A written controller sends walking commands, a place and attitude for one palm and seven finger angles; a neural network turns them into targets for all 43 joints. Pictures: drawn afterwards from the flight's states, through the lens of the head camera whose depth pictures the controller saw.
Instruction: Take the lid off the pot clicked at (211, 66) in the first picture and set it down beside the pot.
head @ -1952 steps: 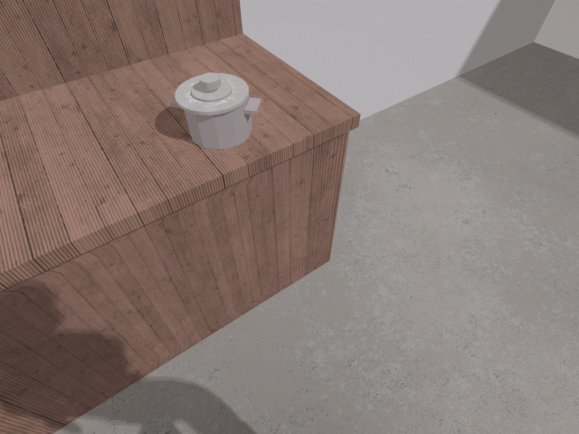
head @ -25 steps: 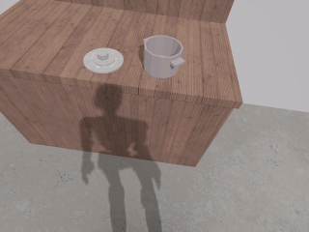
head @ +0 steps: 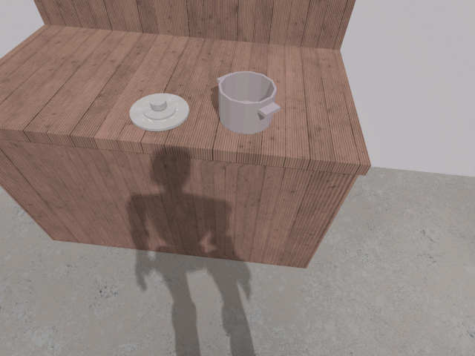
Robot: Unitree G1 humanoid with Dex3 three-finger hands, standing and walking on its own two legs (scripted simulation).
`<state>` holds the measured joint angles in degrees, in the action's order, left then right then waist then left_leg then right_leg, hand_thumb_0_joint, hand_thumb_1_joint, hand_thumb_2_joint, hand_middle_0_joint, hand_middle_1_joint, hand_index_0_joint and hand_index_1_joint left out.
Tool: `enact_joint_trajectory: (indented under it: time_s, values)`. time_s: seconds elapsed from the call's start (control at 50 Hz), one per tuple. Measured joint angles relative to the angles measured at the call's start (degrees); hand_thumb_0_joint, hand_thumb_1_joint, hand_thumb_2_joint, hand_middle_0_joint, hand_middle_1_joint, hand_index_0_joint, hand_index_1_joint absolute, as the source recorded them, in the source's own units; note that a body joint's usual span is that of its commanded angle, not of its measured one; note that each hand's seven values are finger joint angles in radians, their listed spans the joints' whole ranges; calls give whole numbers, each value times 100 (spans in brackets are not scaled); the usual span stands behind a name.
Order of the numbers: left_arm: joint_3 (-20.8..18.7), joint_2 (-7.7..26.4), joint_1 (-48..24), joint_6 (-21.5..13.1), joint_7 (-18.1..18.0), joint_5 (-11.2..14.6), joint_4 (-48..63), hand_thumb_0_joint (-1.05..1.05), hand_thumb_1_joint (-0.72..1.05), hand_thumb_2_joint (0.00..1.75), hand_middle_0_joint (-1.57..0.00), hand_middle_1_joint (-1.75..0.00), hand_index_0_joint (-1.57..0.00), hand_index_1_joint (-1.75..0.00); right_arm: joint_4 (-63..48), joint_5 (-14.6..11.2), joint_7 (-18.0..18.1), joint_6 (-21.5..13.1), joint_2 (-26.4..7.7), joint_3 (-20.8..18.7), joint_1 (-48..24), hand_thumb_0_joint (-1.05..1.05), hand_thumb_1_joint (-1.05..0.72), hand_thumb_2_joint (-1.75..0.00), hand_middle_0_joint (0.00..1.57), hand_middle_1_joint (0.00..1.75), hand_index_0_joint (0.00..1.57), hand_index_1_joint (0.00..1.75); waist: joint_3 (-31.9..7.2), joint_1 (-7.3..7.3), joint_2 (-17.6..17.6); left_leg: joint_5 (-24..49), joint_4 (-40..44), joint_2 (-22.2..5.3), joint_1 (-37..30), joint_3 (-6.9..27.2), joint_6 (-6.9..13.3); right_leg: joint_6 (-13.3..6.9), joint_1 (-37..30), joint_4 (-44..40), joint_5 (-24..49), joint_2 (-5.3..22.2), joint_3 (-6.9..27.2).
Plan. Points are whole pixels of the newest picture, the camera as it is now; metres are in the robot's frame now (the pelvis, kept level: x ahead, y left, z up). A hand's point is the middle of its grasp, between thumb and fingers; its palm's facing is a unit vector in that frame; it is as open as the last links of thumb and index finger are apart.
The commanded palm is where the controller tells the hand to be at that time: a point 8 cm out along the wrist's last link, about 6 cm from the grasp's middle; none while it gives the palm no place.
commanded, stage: let the arm hang, fingers relaxed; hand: left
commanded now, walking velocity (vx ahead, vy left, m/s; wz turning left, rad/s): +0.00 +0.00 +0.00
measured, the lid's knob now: (158, 103) +0.72 +0.25 -0.01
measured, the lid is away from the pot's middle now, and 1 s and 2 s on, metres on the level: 0.24 0.24 0.24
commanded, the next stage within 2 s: look to check the result in 0.10 s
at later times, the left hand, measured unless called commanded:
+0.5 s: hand out of the picture +0.01 +0.16 -0.18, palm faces +0.02 -0.98 -0.18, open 7.3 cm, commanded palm none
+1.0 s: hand out of the picture +0.00 +0.15 -0.18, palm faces +0.03 -0.98 -0.18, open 7.3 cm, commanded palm none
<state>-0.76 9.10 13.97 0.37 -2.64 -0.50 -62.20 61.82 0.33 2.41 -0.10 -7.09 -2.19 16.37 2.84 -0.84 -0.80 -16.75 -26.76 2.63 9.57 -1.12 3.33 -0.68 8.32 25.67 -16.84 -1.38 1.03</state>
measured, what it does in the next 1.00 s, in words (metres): stands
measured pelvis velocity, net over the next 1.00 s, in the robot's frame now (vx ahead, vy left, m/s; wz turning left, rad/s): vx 0.00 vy -0.01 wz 0.00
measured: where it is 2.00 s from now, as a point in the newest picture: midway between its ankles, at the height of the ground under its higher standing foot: outside the picture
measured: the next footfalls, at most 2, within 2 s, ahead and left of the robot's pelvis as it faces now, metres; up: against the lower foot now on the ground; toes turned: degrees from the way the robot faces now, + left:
none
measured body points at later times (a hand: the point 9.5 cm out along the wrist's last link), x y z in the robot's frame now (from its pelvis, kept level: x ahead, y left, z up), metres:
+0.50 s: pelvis +0.00 -0.01 +0.00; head +0.03 +0.00 +0.45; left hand +0.01 +0.21 -0.16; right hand -0.01 -0.22 -0.16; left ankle -0.03 +0.08 -0.74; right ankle -0.03 -0.12 -0.74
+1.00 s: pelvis +0.00 -0.01 +0.00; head +0.03 +0.00 +0.45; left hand +0.00 +0.20 -0.16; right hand -0.02 -0.22 -0.16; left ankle -0.03 +0.08 -0.74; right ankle -0.03 -0.12 -0.74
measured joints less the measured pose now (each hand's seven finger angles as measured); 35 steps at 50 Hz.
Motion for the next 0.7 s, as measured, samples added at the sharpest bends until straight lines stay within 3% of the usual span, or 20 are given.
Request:
enact_joint_trajectory:
  time_s: [0.7]
  values:
    - [-4, -113, 166, -35, -27, 7, -125, 1, 92, 90, -20, -30, -20, -30, 175, -17, 8, 4, 124, 18, 72, 0, -92, -90, 20, 30, 20, 29, 43, -4, 15, -7, 30, -110, -51, 3, -107, -98, -54, -64, 27, -107, -2]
